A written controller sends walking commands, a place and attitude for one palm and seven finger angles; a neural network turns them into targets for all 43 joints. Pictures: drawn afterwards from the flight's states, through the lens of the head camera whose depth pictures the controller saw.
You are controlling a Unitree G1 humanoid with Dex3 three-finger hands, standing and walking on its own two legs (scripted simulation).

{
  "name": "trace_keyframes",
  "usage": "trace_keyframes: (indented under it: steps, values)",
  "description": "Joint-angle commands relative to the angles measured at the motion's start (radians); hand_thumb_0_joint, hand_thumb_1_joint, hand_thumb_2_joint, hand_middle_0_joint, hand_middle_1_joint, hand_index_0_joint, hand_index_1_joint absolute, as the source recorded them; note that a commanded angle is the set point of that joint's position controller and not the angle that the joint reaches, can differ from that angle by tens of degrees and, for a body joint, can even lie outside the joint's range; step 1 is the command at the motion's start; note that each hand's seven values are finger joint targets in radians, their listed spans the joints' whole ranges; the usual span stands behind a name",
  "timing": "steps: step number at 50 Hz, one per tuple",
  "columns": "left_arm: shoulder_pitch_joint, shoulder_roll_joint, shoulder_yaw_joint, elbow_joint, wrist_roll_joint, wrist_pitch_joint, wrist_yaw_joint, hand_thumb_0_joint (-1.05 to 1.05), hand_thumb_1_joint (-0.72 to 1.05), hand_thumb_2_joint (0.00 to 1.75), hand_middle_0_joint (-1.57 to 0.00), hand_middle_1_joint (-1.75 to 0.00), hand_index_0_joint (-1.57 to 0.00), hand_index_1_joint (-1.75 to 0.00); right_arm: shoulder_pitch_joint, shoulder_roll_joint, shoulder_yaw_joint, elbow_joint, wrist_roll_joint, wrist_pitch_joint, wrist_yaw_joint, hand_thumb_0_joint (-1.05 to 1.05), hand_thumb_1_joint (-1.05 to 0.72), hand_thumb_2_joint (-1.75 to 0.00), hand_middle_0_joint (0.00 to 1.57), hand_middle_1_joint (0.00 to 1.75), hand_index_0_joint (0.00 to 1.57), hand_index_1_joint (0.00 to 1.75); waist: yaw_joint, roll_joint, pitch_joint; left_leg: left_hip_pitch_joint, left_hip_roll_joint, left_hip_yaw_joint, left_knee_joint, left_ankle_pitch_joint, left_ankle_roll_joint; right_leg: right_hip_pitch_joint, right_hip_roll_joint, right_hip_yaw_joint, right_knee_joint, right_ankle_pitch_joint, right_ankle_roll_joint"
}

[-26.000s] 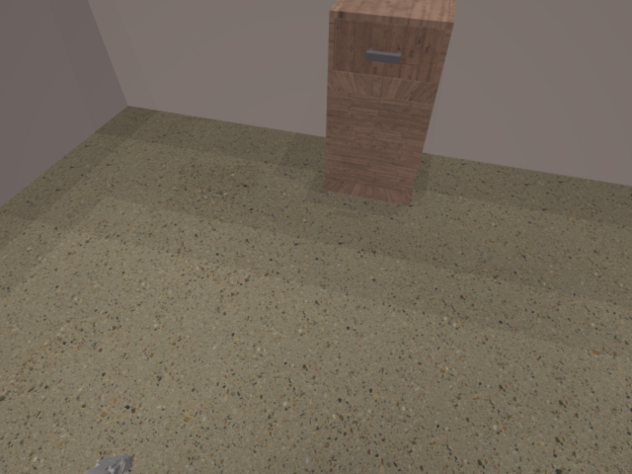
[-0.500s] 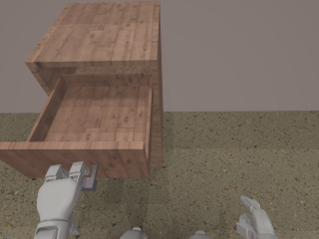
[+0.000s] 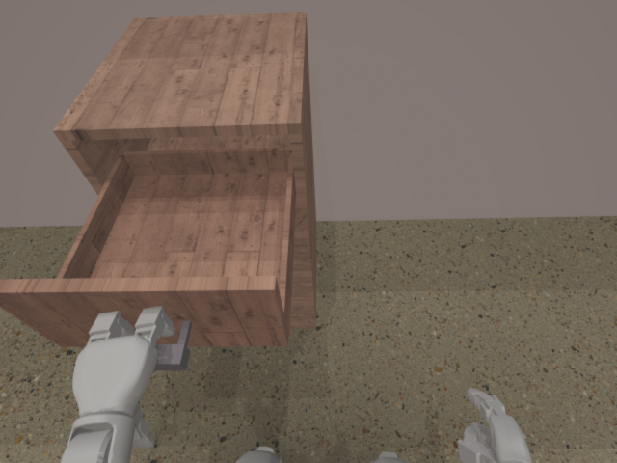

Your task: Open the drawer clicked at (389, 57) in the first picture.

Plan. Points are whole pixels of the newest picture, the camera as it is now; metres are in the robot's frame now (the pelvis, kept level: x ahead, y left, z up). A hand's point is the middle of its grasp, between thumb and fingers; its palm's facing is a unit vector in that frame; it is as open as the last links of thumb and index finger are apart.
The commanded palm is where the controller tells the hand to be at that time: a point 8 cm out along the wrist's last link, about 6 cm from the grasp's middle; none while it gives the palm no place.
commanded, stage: lift the hand off the handle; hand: left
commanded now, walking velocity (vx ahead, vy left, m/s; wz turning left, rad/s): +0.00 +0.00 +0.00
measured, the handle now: (145, 342) +0.27 +0.26 -0.02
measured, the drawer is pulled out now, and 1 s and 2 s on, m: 0.30 0.30 0.29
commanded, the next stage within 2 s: draw the hand back to the body in 1.98 s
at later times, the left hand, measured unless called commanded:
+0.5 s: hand (128, 366) +0.22 +0.25 +0.02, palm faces +0.00 -0.08 -1.00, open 13.4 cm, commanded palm +0.21 +0.25 +0.08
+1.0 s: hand (119, 354) +0.23 +0.24 +0.06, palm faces +0.00 -0.09 -1.00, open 13.3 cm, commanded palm +0.21 +0.24 +0.12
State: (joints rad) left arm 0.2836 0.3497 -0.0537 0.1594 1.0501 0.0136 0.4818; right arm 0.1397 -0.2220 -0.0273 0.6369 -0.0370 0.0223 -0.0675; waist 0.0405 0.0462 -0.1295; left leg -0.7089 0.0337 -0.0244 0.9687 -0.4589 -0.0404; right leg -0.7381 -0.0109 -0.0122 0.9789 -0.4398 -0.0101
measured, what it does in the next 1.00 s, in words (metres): stands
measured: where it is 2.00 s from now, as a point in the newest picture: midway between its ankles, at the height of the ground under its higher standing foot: outside the picture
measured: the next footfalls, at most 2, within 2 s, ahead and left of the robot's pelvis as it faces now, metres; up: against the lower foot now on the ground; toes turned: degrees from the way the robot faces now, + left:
none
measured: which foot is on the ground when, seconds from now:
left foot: down 0.00-1.00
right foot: down 0.00-1.00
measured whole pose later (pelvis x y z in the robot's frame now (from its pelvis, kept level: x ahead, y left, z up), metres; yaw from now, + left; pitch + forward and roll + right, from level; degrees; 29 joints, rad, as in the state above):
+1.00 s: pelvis +0.02 +0.00 +0.03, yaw +0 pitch +5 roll +1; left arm 0.37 0.38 -0.07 -0.07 1.01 0.04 0.32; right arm 0.12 -0.22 -0.02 0.62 -0.03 0.04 -0.04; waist 0.08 0.07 -0.08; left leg -0.44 0.03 -0.01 0.74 -0.39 -0.04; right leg -0.47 -0.02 -0.01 0.76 -0.38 0.00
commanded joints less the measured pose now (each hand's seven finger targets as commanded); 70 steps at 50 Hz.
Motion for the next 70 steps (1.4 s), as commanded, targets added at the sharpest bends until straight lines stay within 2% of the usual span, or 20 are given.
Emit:
trace_keyframes:
  steps: [1,7,10,14,15,24,28,30,37,42,44,45,48,54,55,57,62,65,67,70]
  values:
    - [-0.142,0.187,0.13,-0.263,0.004,-0.016,0.062,0.0,-0.5,0.3,-0.3,-1.2,-0.3,-1.2,-0.108,-0.103,-0.033,-0.161,-0.003,-0.049,-0.008,0.0,-0.9,-0.9,0.2,0.3,0.2,0.3,0.005,-0.013,-0.204,0.161,-0.066,0.051,-0.151,0.148,0.059,0.123,0.034,-0.012,-0.21,0.135,-0.017]
    - [-0.13,0.159,0.1,-0.294,0.001,-0.002,0.051,0.0,-0.5,0.3,-0.3,-1.2,-0.3,-1.2,-0.106,-0.104,-0.038,-0.167,-0.002,-0.051,0.001,0.0,-0.9,-0.9,0.2,0.3,0.2,0.3,0.002,-0.001,-0.198,0.206,-0.063,0.047,-0.179,0.186,0.057,0.15,0.037,-0.025,-0.223,0.177,-0.021]
    - [-0.114,0.182,0.123,-0.293,0.002,0.012,0.039,0.0,-0.5,0.3,-0.3,-1.2,-0.3,-1.2,-0.116,-0.106,-0.035,-0.171,-0.001,-0.043,0.0,0.0,-0.9,-0.9,0.2,0.3,0.2,0.3,0.008,-0.032,-0.18,0.212,-0.062,0.047,-0.195,0.193,0.057,0.174,0.039,-0.02,-0.242,0.188,-0.02]
    - [-0.097,0.168,0.105,-0.32,-0.001,0.011,0.021,0.0,-0.5,0.3,-0.3,-1.2,-0.3,-1.2,-0.12,-0.099,-0.033,-0.175,0.0,-0.044,0.002,0.0,-0.9,-0.9,0.2,0.3,0.2,0.3,0.017,-0.019,-0.184,0.238,-0.063,0.051,-0.211,0.204,0.057,0.202,0.036,-0.02,-0.254,0.206,-0.018]
    - [-0.11,0.19,0.126,-0.333,-0.005,0.011,0.016,0.0,-0.5,0.3,-0.3,-1.2,-0.3,-1.2,-0.119,-0.103,-0.033,-0.174,0.001,-0.043,0.0,0.0,-0.9,-0.9,0.2,0.3,0.2,0.3,0.014,-0.029,-0.196,0.247,-0.062,0.05,-0.215,0.219,0.056,0.216,0.037,-0.018,-0.258,0.22,-0.02]
    - [-0.08,0.18,0.119,-0.366,-0.012,0.003,-0.014,0.0,-0.5,0.3,-0.3,-1.2,-0.3,-1.2,-0.132,-0.093,-0.029,-0.175,0.002,-0.04,0.007,0.0,-0.9,-0.9,0.2,0.3,0.2,0.3,0.019,-0.022,-0.147,0.281,-0.064,0.054,-0.244,0.235,0.056,0.242,0.034,-0.017,-0.291,0.242,-0.016]
    - [-0.115,0.217,0.15,-0.388,-0.014,-0.007,-0.03,0.0,-0.5,0.3,-0.3,-1.2,-0.3,-1.2,-0.136,-0.093,-0.027,-0.172,-0.001,-0.038,0.004,0.0,-0.9,-0.9,0.2,0.3,0.2,0.3,0.027,-0.026,-0.159,0.297,-0.065,0.055,-0.257,0.247,0.055,0.262,0.031,-0.009,-0.3,0.257,-0.013]
    - [-0.068,0.205,0.148,-0.404,-0.022,-0.007,-0.038,0.0,-0.5,0.3,-0.3,-1.2,-0.3,-1.2,-0.135,-0.093,-0.029,-0.177,0.002,-0.037,0.007,0.0,-0.9,-0.9,0.2,0.3,0.2,0.3,0.031,0.0,-0.171,0.315,-0.063,0.053,-0.267,0.284,0.051,0.289,0.035,-0.017,-0.301,0.286,-0.019]
    - [-0.027,0.18,0.126,-0.445,-0.022,-0.007,-0.044,0.0,-0.5,0.3,-0.3,-1.2,-0.3,-1.2,-0.137,-0.089,-0.031,-0.18,0.001,-0.038,0.021,0.0,-0.9,-0.9,0.2,0.3,0.2,0.3,0.029,-0.009,-0.134,0.331,-0.058,0.052,-0.283,0.3,0.05,0.289,0.037,-0.022,-0.313,0.297,-0.018]
    - [-0.056,0.171,0.099,-0.472,-0.029,0.016,-0.071,0.0,-0.5,0.3,-0.3,-1.2,-0.3,-1.2,-0.149,-0.091,-0.029,-0.185,0.006,-0.034,0.026,0.0,-0.9,-0.9,0.2,0.3,0.2,0.3,0.029,-0.001,-0.121,0.348,-0.056,0.049,-0.311,0.289,0.051,0.31,0.033,-0.024,-0.333,0.278,-0.018]
    - [-0.064,0.183,0.105,-0.468,-0.032,0.023,-0.083,0.0,-0.5,0.3,-0.3,-1.2,-0.3,-1.2,-0.151,-0.091,-0.024,-0.185,0.005,-0.033,0.022,0.0,-0.9,-0.9,0.2,0.3,0.2,0.3,0.028,-0.027,-0.115,0.353,-0.058,0.051,-0.316,0.28,0.055,0.319,0.031,-0.021,-0.345,0.28,-0.014]
    - [-0.073,0.218,0.138,-0.471,-0.032,0.022,-0.088,0.0,-0.5,0.3,-0.3,-1.2,-0.3,-1.2,-0.15,-0.094,-0.024,-0.184,0.005,-0.031,0.019,0.0,-0.9,-0.9,0.2,0.3,0.2,0.3,0.033,-0.023,-0.121,0.355,-0.057,0.051,-0.325,0.291,0.052,0.338,0.033,-0.016,-0.352,0.283,-0.018]
    - [-0.096,0.198,0.109,-0.509,-0.033,0.005,-0.101,0.0,-0.5,0.3,-0.3,-1.2,-0.3,-1.2,-0.15,-0.088,-0.02,-0.189,0.003,-0.037,0.021,0.0,-0.9,-0.9,0.2,0.3,0.2,0.3,0.036,-0.006,-0.124,0.378,-0.06,0.051,-0.331,0.293,0.055,0.328,0.029,-0.018,-0.356,0.276,-0.015]
    - [-0.052,0.226,0.154,-0.504,-0.048,-0.008,-0.118,0.0,-0.5,0.3,-0.3,-1.2,-0.3,-1.2,-0.148,-0.086,-0.019,-0.183,0.004,-0.04,0.019,0.0,-0.9,-0.9,0.2,0.3,0.2,0.3,0.042,-0.041,-0.109,0.384,-0.06,0.052,-0.341,0.32,0.055,0.369,0.026,-0.016,-0.375,0.328,-0.011]
    - [-0.011,0.239,0.178,-0.503,-0.053,-0.004,-0.124,0.0,-0.5,0.3,-0.3,-1.2,-0.3,-1.2,-0.153,-0.088,-0.021,-0.186,0.005,-0.037,0.019,0.0,-0.9,-0.9,0.2,0.3,0.2,0.3,0.056,-0.029,-0.121,0.387,-0.06,0.055,-0.348,0.335,0.053,0.397,0.025,-0.006,-0.386,0.35,-0.013]
    - [-0.023,0.242,0.178,-0.505,-0.061,0.0,-0.132,0.0,-0.5,0.3,-0.3,-1.2,-0.3,-1.2,-0.154,-0.087,-0.019,-0.184,0.011,-0.033,0.02,0.0,-0.9,-0.9,0.2,0.3,0.2,0.3,0.049,-0.034,-0.1,0.385,-0.061,0.058,-0.354,0.32,0.052,0.392,0.024,-0.01,-0.39,0.338,-0.009]
    - [-0.021,0.204,0.131,-0.507,-0.068,0.016,-0.163,0.0,-0.5,0.3,-0.3,-1.2,-0.3,-1.2,-0.159,-0.089,-0.019,-0.185,0.015,-0.031,0.028,0.0,-0.9,-0.9,0.2,0.3,0.2,0.3,0.044,-0.026,-0.075,0.405,-0.057,0.059,-0.38,0.324,0.052,0.395,0.026,-0.019,-0.412,0.322,-0.008]
    - [0.024,0.194,0.113,-0.535,-0.073,0.041,-0.194,0.0,-0.5,0.3,-0.3,-1.2,-0.3,-1.2,-0.169,-0.093,-0.015,-0.2,0.017,-0.025,0.036,0.0,-0.9,-0.9,0.2,0.3,0.2,0.3,0.059,-0.015,-0.095,0.421,-0.057,0.06,-0.401,0.361,0.051,0.444,0.024,-0.017,-0.424,0.361,-0.013]
    - [0.024,0.193,0.102,-0.547,-0.079,0.051,-0.215,0.0,-0.5,0.3,-0.3,-1.2,-0.3,-1.2,-0.172,-0.092,-0.01,-0.205,0.021,-0.019,0.039,0.0,-0.9,-0.9,0.2,0.3,0.2,0.3,0.055,-0.059,-0.061,0.415,-0.055,0.063,-0.412,0.343,0.055,0.44,0.023,-0.024,-0.434,0.346,-0.006]
    - [0.027,0.247,0.154,-0.584,-0.073,0.044,-0.228,0.0,-0.5,0.3,-0.3,-1.2,-0.3,-1.2,-0.181,-0.094,-0.007,-0.215,0.018,-0.015,0.039,0.0,-0.9,-0.9,0.2,0.3,0.2,0.3,0.073,-0.041,-0.06,0.425,-0.055,0.065,-0.427,0.35,0.055,0.468,0.021,-0.014,-0.449,0.353,-0.01]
